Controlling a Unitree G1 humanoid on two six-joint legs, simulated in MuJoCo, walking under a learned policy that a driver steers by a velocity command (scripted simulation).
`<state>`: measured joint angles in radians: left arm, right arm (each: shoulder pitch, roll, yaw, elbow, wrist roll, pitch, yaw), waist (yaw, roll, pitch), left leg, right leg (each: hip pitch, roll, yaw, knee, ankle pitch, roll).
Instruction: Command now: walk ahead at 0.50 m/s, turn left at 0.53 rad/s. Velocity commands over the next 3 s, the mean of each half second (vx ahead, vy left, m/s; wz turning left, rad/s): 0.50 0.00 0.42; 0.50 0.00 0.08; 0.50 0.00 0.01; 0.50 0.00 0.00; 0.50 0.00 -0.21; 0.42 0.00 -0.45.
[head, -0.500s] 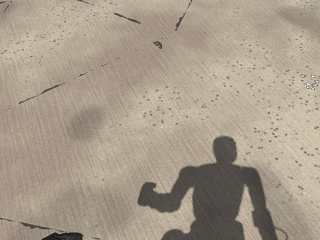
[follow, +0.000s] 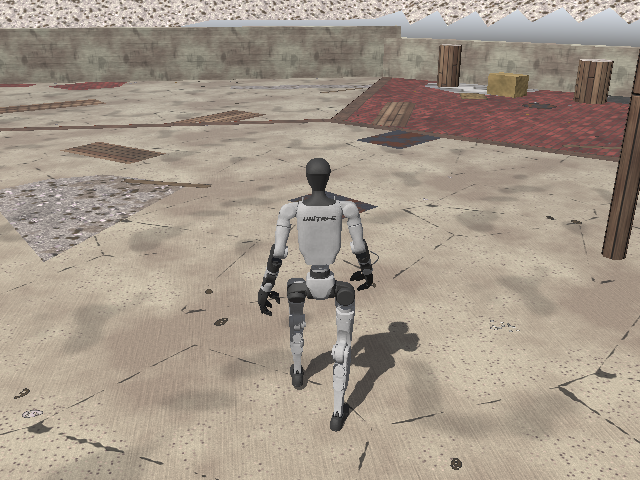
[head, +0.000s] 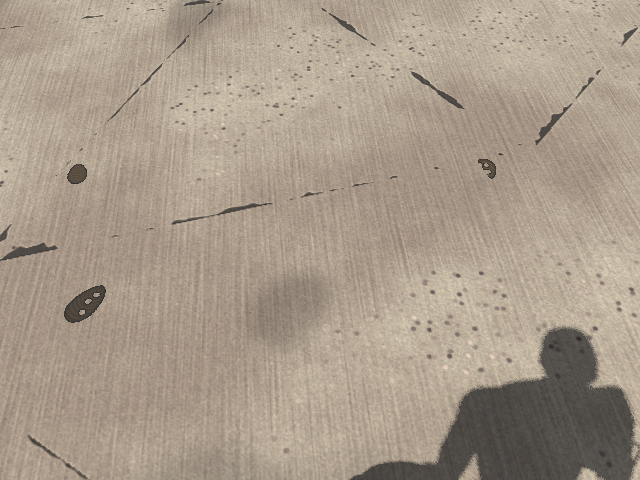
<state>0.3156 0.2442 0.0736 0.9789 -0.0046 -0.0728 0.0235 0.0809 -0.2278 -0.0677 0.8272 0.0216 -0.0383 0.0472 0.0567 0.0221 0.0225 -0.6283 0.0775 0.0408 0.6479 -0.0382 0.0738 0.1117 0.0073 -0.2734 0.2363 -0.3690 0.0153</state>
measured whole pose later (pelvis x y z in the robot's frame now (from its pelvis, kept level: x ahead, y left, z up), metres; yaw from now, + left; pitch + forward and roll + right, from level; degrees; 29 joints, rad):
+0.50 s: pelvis +0.29 +0.03 +0.01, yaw +13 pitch +2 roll +1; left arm 0.03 0.26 0.05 0.80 0.00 -0.10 -0.02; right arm 0.33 -0.26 -0.07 0.83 0.01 -0.07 -0.01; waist -0.07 -0.05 0.02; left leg -0.02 -0.10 -0.10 0.31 -0.31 0.07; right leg -0.60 -0.06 0.03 0.53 0.07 0.00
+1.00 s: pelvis +0.56 +0.06 +0.02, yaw +14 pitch +2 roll -1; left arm 0.35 0.26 0.05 0.91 -0.02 -0.08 -0.01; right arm 0.08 -0.26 -0.05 0.74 0.01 -0.07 0.01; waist 0.09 0.04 0.01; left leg -0.65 0.10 -0.04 0.60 0.05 0.00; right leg -0.01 0.06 -0.03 0.21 -0.24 -0.05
